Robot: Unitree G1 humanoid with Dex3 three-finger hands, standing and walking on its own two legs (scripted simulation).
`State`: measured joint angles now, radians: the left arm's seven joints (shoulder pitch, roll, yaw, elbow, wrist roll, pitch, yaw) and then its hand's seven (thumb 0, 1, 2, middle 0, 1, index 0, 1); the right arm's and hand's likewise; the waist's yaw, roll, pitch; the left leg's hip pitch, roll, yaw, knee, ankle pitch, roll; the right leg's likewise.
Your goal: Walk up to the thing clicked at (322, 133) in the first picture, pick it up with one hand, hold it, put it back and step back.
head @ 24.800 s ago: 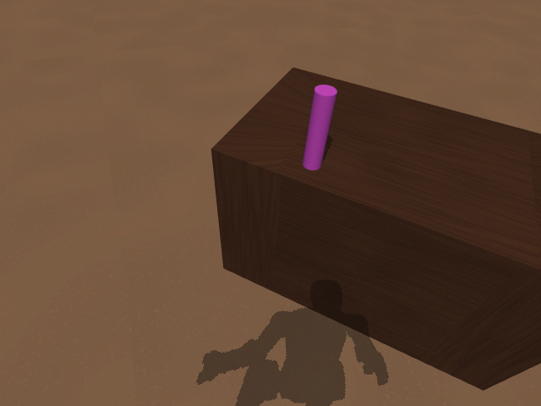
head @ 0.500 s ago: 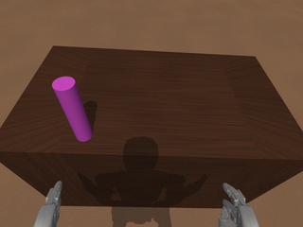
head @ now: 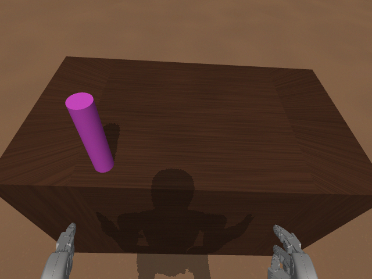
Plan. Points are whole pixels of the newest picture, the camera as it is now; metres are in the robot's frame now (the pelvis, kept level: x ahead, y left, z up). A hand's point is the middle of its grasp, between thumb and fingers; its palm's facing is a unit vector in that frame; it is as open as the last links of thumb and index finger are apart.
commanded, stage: home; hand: left
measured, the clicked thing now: (93, 137) +0.43 +0.21 +0.05
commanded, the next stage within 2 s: stand in 0.84 s
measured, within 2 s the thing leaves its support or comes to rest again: neither
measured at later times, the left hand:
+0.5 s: hand (87, 276) +0.17 +0.18 -0.05, palm faces +0.10 -0.97 -0.24, open 17.5 cm
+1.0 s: hand out of the picture +0.06 +0.25 -0.11, palm faces -0.03 -0.93 -0.36, open 17.5 cm
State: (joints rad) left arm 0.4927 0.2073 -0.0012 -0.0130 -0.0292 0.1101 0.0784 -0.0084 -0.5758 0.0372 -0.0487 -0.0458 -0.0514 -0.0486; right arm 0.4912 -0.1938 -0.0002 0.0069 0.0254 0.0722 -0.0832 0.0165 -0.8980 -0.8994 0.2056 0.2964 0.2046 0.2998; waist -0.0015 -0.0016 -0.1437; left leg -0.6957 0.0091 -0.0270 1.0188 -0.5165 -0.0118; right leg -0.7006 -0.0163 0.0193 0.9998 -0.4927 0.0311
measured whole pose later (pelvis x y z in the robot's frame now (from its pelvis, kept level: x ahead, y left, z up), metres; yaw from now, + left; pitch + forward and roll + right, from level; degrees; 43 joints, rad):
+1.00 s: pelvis -0.01 +0.00 +0.04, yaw +0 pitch -2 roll +0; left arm 0.23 0.34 0.01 0.92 0.03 -0.01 0.02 0.00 -0.56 0.05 -0.06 -0.06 -0.06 -0.06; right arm 0.20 -0.32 -0.04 0.96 -0.04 0.00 0.00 0.01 -0.90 -0.90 0.20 0.30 0.20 0.30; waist 0.00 -0.01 0.05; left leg -0.30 0.01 -0.02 0.70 -0.37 -0.01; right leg -0.31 -0.02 0.02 0.69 -0.35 0.03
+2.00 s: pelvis -0.02 +0.00 +0.07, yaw -1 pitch -4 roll +0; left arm 0.12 0.34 -0.01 1.17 0.01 -0.02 0.00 0.01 0.91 0.90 -0.20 -0.30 -0.21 -0.30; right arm 0.12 -0.33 -0.01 1.16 -0.02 -0.01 0.01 0.01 -0.90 -0.90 0.21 0.30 0.20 0.30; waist 0.00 0.00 0.06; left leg -0.11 0.01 -0.01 0.35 -0.18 -0.01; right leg -0.13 -0.03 0.03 0.36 -0.17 0.03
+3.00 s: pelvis +0.00 -0.01 +0.07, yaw -1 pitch -2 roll +0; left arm 0.11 0.35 -0.01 1.14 0.01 -0.01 0.00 0.01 0.91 0.90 -0.20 -0.30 -0.21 -0.30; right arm 0.12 -0.34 -0.01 1.15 -0.02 -0.01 0.01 0.01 -0.90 -0.90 0.21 0.30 0.20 0.30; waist -0.01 0.00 0.05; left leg -0.09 0.02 0.00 0.32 -0.19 -0.02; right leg -0.12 -0.02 0.04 0.33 -0.17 0.02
